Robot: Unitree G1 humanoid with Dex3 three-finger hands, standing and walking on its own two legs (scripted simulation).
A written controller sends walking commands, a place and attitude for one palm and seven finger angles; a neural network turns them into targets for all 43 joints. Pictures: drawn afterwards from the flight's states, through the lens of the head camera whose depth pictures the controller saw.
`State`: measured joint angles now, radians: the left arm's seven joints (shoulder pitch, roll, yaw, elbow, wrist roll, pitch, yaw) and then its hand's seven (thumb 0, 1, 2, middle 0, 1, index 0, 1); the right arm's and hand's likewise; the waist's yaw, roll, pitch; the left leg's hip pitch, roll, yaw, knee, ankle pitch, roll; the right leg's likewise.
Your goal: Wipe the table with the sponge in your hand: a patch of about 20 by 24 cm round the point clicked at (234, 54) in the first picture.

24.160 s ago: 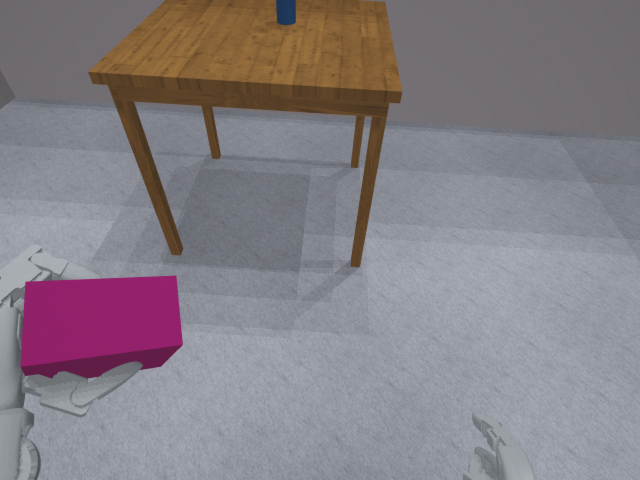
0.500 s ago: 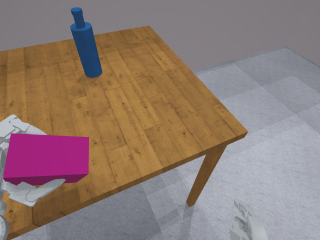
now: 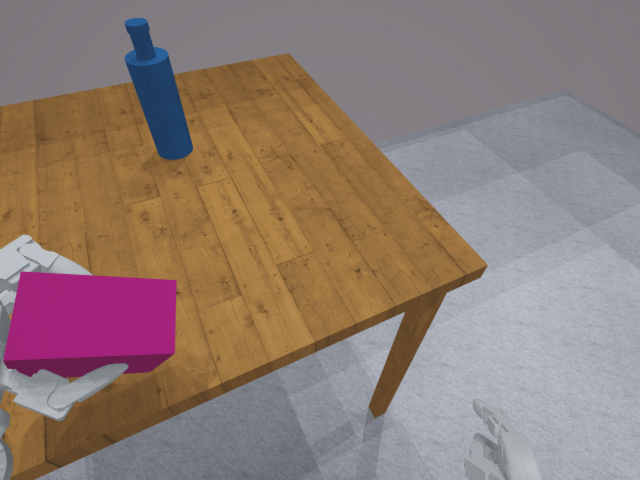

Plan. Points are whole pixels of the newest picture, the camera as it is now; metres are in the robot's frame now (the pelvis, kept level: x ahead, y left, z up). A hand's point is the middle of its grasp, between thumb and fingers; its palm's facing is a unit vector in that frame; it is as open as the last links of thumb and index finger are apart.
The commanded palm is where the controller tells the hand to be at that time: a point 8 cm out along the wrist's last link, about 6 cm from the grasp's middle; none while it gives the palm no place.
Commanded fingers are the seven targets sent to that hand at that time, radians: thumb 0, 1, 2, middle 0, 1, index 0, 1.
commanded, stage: shuffle to correct the standing spot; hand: left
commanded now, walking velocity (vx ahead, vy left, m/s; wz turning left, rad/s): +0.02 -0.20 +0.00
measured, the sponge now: (118, 329) +0.23 +0.20 +0.14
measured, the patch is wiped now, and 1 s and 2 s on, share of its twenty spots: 0.00 0.00 0.00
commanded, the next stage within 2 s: none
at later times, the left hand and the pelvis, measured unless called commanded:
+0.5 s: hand (64, 327) +0.22 +0.24 +0.17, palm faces +0.31 -0.87 -0.39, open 10.3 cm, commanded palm +0.16 +0.28 +0.18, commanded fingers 0.00 0.10 1.30 -1.20 -1.60 -1.20 -1.60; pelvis +0.00 +0.00 +0.00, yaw +0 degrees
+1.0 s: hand (53, 326) +0.21 +0.24 +0.17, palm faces +0.32 -0.86 -0.38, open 10.3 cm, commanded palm +0.15 +0.28 +0.18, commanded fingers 0.00 0.10 1.30 -1.20 -1.60 -1.20 -1.60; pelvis -0.01 +0.00 +0.00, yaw +0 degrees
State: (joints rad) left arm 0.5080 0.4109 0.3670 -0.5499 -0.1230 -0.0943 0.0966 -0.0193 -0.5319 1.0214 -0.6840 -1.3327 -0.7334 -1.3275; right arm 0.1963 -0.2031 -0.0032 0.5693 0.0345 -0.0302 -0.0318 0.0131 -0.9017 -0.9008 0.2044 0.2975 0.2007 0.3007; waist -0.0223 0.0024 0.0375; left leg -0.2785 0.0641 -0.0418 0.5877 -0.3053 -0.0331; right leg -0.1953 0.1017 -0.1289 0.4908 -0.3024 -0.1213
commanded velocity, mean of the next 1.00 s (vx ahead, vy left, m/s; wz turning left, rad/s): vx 0.03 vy -0.20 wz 0.00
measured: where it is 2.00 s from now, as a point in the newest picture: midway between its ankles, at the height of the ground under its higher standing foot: outside the picture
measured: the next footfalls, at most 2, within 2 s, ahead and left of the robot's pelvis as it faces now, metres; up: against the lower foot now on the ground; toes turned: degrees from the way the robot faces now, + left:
none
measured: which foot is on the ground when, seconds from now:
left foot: down 0.00-1.00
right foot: down 0.00-1.00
